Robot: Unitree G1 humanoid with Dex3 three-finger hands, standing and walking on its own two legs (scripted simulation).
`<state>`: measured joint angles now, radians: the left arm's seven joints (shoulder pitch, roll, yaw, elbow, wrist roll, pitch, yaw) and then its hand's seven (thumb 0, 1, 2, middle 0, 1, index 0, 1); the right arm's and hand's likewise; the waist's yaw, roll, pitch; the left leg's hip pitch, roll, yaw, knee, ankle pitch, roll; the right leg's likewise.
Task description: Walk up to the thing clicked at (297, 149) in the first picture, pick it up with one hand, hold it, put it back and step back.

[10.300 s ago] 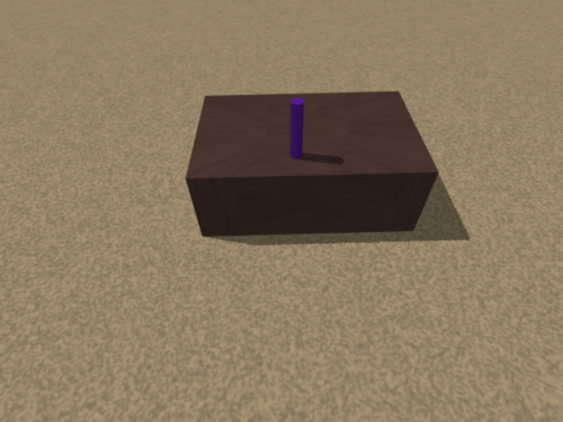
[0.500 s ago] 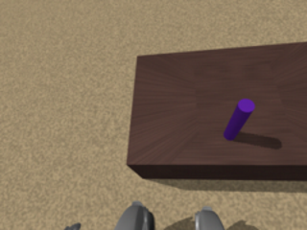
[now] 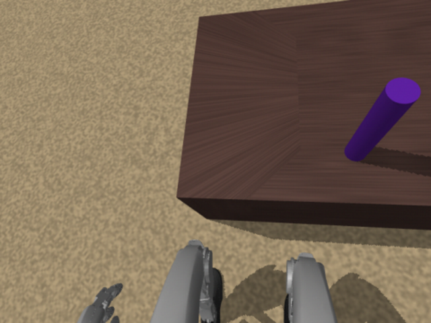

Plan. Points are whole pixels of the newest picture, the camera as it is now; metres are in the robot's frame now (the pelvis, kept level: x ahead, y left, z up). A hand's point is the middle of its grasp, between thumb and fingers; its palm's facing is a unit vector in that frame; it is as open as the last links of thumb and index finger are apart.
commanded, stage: approach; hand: right
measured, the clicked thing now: (373, 127) +0.49 -0.25 -0.10
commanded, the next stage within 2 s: close in in 0.16 s
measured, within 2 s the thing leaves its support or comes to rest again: neither
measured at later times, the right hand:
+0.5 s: hand (397, 145) +0.48 -0.31 -0.15, palm faces +0.19 +0.98 -0.01, open 17.5 cm
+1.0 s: hand (371, 140) +0.49 -0.26 -0.14, palm faces +0.20 +0.98 +0.00, open 17.4 cm
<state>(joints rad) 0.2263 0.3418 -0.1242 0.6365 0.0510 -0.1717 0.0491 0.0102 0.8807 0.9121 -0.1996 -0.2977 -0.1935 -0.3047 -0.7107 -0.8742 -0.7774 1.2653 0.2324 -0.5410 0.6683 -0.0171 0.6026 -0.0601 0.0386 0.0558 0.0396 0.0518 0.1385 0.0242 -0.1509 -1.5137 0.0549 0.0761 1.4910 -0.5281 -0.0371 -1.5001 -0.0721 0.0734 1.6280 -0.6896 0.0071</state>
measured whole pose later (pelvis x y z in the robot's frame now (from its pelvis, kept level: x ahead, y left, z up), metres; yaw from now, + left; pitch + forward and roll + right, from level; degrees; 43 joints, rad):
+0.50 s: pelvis -0.07 +0.00 -0.19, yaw +1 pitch +33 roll +8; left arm 0.21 0.31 -0.14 0.65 0.09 -0.08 -0.04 0.01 0.91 0.89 -0.21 -0.30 -0.21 -0.30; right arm -1.05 -0.83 -0.69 1.20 0.00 -0.42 0.40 -0.02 0.52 -0.04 0.06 0.04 0.05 0.04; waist 0.22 0.00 -0.06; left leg -2.12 0.08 0.05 2.06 -0.51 -0.04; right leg -2.12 -0.02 0.12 2.23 -0.70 0.00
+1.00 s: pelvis -0.05 +0.01 -0.17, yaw -1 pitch +35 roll +5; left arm 0.24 0.33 -0.05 0.63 0.06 -0.03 -0.03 0.01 0.89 0.91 -0.21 -0.30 -0.21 -0.30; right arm -0.98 -0.61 -0.57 1.06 0.03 -0.39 0.23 -0.02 0.51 -0.06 0.05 0.05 0.04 0.05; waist 0.19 -0.02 -0.13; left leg -2.09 0.10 0.02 2.02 -0.55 -0.04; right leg -2.06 -0.01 0.08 2.15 -0.71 0.00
